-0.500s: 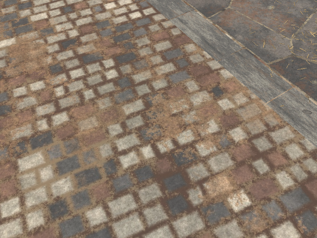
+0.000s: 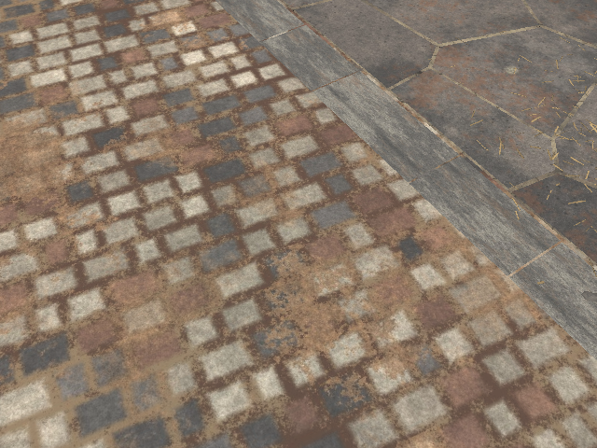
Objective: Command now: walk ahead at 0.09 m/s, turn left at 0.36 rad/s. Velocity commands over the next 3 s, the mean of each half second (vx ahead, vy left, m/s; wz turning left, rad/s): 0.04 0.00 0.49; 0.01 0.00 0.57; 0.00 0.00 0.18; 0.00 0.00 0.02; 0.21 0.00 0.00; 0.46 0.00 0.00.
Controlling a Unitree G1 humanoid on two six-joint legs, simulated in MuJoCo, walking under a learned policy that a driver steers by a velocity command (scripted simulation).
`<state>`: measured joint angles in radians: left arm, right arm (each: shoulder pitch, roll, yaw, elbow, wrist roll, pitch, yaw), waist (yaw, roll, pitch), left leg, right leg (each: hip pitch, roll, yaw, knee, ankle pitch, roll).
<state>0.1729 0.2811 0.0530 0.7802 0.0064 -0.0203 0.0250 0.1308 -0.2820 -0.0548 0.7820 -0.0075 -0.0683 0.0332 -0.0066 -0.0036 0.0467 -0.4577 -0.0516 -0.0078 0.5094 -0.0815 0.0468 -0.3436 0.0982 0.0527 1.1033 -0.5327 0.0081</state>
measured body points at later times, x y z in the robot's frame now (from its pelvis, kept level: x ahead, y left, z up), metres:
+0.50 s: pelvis +0.05 -0.05 +0.02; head +0.09 -0.06 +0.47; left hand +0.09 +0.26 -0.07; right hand +0.27 -0.29 -0.10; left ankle +0.01 +0.09 -0.64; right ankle +0.09 -0.16 -0.73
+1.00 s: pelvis +0.04 -0.01 +0.02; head +0.06 +0.03 +0.46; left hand +0.00 +0.32 -0.09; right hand +0.34 -0.15 -0.06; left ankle +0.00 +0.08 -0.73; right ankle +0.15 -0.13 -0.67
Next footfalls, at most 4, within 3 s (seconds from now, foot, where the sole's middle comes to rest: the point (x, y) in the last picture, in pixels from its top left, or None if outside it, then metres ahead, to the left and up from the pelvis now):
0.28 right None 0.13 -0.15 -0.76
0.72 left None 0.03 0.10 -0.76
1.14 right None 0.17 -0.09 -0.76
2.44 left None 0.08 0.16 -0.76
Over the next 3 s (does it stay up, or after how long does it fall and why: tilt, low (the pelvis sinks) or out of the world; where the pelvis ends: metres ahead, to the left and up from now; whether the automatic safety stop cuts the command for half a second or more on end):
stays up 0.35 0.20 0.00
